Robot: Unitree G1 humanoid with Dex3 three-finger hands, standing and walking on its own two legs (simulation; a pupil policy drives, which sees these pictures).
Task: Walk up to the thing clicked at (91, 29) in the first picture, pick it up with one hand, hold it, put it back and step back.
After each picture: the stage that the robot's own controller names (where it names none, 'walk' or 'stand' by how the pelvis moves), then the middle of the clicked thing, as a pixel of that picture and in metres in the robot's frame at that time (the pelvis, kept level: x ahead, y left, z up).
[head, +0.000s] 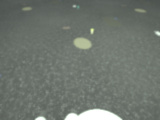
stand; (92, 31) +2.42 +0.01 -0.72
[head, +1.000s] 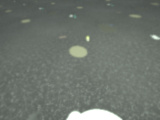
walk; (87, 38) +2.29 +0.28 -0.71
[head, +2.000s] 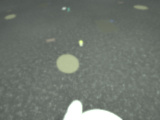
walk; (81, 43) +1.63 +0.38 -0.72
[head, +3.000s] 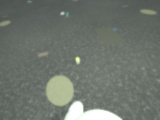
walk; (77, 60) +1.09 +0.33 -0.72
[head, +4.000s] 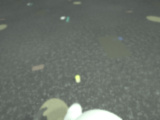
walk; (77, 78) +0.71 +0.24 -0.72
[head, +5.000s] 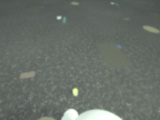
walk; (75, 92) +0.48 +0.16 -0.70
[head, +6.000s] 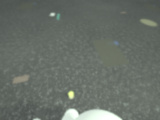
stand; (71, 95) +0.40 +0.21 -0.71
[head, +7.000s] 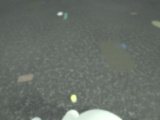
stand; (73, 98) +0.34 +0.17 -0.71
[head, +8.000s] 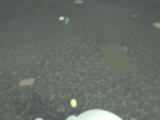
stand; (73, 103) +0.31 +0.20 -0.72
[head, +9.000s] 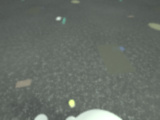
stand; (72, 103) +0.31 +0.20 -0.72
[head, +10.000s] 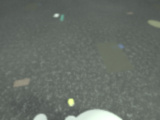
walk; (71, 102) +0.30 +0.21 -0.72
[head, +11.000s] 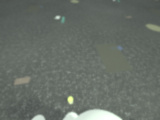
stand; (70, 100) +0.34 +0.22 -0.72
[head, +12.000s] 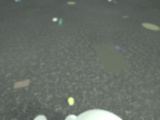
stand; (71, 101) +0.35 +0.21 -0.73
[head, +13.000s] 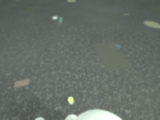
stand; (71, 100) +0.34 +0.22 -0.73
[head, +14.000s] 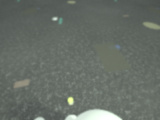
stand; (70, 101) +0.34 +0.22 -0.73
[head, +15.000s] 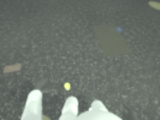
go down; (67, 86) +0.37 +0.22 -0.63
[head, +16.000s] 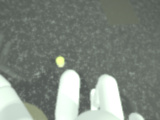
go down; (60, 62) +0.42 +0.25 -0.30
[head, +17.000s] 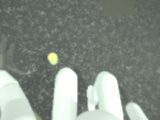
close in; (53, 59) +0.41 +0.27 -0.27
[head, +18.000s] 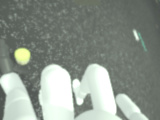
close; (22, 57) +0.40 +0.30 -0.22
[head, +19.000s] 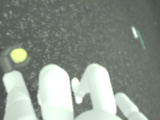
close; (19, 57) +0.39 +0.30 -0.22
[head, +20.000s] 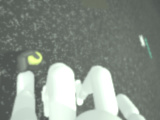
lift; (34, 59) +0.36 +0.27 -0.21
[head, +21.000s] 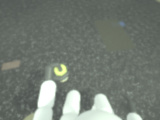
lift; (61, 73) +0.32 +0.20 +0.00
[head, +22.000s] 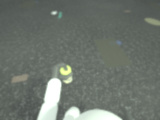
hold; (66, 74) +0.33 +0.17 +0.01
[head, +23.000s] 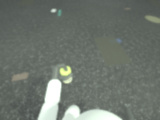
hold; (66, 74) +0.33 +0.17 +0.00
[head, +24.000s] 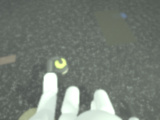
crouch; (61, 66) +0.38 +0.21 -0.06
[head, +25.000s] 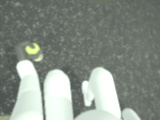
lower; (35, 52) +0.43 +0.29 -0.17
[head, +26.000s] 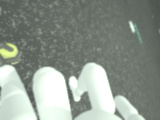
lower; (11, 54) +0.41 +0.32 -0.22
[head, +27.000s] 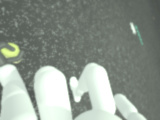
lower; (12, 54) +0.41 +0.32 -0.22
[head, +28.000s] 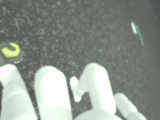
lower; (13, 53) +0.41 +0.32 -0.22
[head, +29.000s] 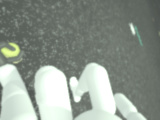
lower; (13, 53) +0.41 +0.32 -0.22
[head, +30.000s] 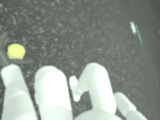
withdraw; (15, 54) +0.40 +0.30 -0.23
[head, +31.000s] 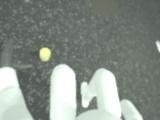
stand; (44, 54) +0.41 +0.28 -0.25
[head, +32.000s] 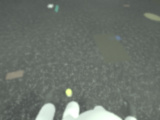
stand; (69, 93) +0.38 +0.20 -0.63
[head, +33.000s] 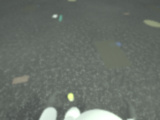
stand; (70, 97) +0.38 +0.21 -0.66
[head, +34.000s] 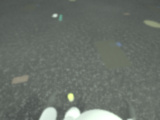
stand; (70, 97) +0.38 +0.21 -0.66
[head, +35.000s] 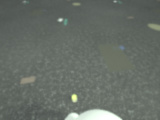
stand; (74, 98) +0.40 +0.20 -0.72
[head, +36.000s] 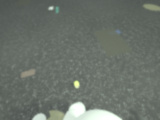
walk; (76, 84) +0.48 +0.19 -0.70
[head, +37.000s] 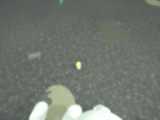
walk; (78, 65) +0.77 +0.18 -0.70
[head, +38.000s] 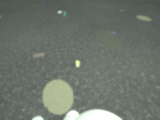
stand; (77, 63) +1.00 +0.23 -0.70
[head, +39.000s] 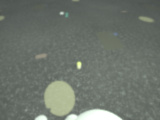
stand; (79, 65) +0.99 +0.21 -0.73
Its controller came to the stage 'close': yes
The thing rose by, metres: 0.71
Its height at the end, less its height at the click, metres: +0.00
